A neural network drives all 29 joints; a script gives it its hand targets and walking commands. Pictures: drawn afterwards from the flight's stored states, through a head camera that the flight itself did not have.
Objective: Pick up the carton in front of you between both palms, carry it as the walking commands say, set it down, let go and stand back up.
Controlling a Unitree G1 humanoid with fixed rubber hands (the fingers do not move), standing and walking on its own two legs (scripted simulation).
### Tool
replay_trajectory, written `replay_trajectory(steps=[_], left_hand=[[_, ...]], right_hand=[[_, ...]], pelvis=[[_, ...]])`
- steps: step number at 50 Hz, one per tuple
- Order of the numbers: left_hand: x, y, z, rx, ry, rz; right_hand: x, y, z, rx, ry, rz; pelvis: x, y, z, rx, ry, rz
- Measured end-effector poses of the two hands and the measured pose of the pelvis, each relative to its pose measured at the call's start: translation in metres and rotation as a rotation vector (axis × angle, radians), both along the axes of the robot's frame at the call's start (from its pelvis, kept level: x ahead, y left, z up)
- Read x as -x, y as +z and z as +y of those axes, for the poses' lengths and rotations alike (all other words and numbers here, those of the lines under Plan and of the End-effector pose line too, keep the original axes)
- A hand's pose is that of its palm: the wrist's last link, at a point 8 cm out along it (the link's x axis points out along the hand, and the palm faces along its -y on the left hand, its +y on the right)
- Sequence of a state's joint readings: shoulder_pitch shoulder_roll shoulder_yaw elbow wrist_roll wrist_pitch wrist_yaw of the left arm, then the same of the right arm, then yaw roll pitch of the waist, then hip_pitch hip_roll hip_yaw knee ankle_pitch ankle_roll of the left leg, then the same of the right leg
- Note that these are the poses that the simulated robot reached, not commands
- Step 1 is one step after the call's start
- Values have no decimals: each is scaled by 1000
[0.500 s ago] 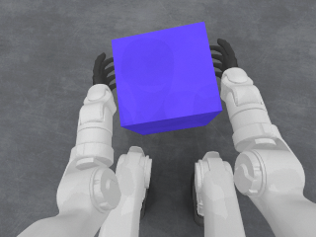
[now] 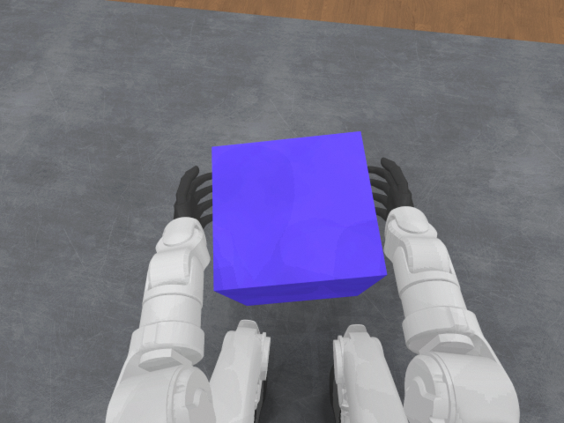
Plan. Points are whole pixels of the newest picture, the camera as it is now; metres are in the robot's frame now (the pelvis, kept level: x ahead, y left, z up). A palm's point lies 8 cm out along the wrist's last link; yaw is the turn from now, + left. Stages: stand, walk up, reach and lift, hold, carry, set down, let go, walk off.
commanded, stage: reach and lift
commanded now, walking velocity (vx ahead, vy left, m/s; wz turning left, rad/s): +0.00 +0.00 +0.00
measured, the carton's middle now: (295, 231) +0.42 +0.02 -0.12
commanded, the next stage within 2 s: hold in 1.86 s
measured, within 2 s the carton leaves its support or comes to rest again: neither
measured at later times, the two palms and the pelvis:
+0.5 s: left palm (148, 191) +0.37 +0.16 +0.12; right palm (457, 192) +0.38 -0.14 +0.11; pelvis +0.05 +0.00 +0.14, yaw +0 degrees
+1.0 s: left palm (89, 152) +0.35 +0.15 +0.22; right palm (546, 169) +0.35 -0.14 +0.22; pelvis +0.05 +0.01 +0.20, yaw +0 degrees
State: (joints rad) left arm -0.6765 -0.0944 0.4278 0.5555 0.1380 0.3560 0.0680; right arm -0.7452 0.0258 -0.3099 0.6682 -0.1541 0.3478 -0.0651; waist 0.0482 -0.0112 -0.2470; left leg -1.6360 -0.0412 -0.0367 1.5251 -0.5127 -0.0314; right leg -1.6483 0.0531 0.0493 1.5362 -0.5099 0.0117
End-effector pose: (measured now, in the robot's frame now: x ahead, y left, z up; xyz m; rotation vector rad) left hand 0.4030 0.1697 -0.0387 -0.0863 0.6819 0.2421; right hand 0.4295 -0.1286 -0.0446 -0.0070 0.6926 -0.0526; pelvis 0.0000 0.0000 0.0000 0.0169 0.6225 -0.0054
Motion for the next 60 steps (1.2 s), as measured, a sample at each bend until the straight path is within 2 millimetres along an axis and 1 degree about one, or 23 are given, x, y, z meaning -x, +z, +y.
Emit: replay_trajectory(steps=[6, 14, 27, 34, 41, 44, 46, 53, 60], left_hand=[[9, 41, 0, -2, -10, 4], [17, 92, -5, -6, -37, 0], [32, 171, -9, -14, -68, -1], [39, 213, -12, -21, -86, -12], [45, 250, -14, -34, -113, -32], [47, 260, -15, -43, -124, -27], [48, 264, -15, -46, -129, -19], [52, 262, -14, -44, -128, 5], [51, 265, -13, -44, -126, -9]], right_hand=[[11, 41, 0, 3, -9, 3], [27, 92, -6, 3, -36, 0], [51, 172, -10, 7, -62, -2], [62, 214, -13, 12, -74, -13], [73, 252, -15, 25, -79, -33], [76, 262, -16, 33, -77, -29], [78, 266, -16, 36, -78, -20], [82, 264, -15, 36, -77, 4], [80, 267, -14, 35, -76, -10]], pelvis=[[-11, 36, 0, 5, 6, -66], [-26, 81, 1, 9, 6, -163], [-51, 148, 2, 12, 0, -358], [-61, 176, 2, 14, 1, -479], [-64, 193, 3, 17, 5, -600], [-62, 196, 4, 17, 4, -643], [-60, 197, 4, 18, 4, -664], [-50, 197, 6, 19, 2, -694], [-48, 198, 7, 18, 3, -695]])
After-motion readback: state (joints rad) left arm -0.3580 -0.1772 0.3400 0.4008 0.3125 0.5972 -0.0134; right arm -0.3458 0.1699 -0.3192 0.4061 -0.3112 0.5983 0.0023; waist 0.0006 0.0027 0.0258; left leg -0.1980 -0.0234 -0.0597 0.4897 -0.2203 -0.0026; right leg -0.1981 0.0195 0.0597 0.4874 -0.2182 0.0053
